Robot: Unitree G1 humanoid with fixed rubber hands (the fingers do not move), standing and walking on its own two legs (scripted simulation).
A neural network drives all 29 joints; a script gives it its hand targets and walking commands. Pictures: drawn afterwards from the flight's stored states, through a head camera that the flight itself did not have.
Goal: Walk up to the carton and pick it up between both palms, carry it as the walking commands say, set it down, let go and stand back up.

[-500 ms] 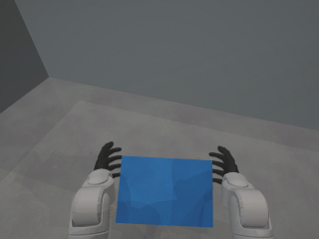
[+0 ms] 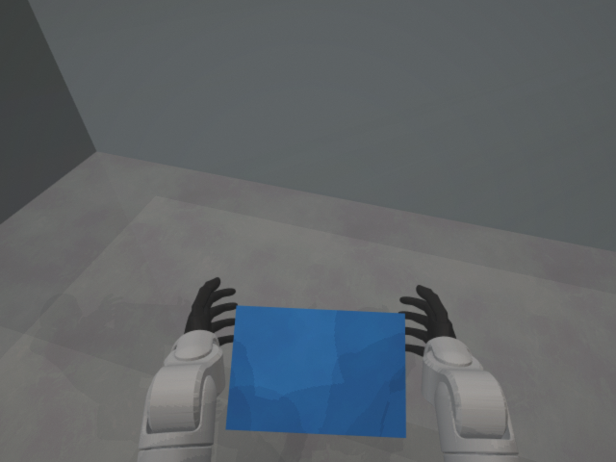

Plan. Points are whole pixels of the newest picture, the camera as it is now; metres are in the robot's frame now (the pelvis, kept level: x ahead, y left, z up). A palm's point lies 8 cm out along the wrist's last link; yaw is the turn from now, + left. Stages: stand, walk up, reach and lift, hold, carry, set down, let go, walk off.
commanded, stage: carry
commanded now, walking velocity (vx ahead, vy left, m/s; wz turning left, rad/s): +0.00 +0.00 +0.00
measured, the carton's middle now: (315, 357) +0.31 +0.01 -0.05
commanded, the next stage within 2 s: hold in 2.00 s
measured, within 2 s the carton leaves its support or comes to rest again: neither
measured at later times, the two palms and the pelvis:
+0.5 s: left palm (203, 341) +0.27 +0.15 +0.06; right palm (438, 347) +0.27 -0.14 +0.05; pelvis +0.00 +0.00 +0.00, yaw +0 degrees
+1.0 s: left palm (202, 340) +0.27 +0.15 +0.06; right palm (438, 347) +0.27 -0.14 +0.05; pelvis +0.00 +0.00 +0.00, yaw +0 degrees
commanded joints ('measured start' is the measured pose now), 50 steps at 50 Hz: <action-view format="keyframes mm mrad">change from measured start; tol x16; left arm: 1 -351 -649 -396 -78 -221 -28 -166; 50 -352 -659 -389 -73 -246 -18 -163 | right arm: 1 -319 617 293 -68 185 -53 158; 50 -354 621 285 -94 211 -51 151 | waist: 1 -2 22 -277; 50 2 -3 -288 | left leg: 1 157 79 -102 -110 24 20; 50 145 82 -93 -97 39 17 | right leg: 1 56 -103 117 -94 19 -12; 50 80 -97 115 -83 43 -13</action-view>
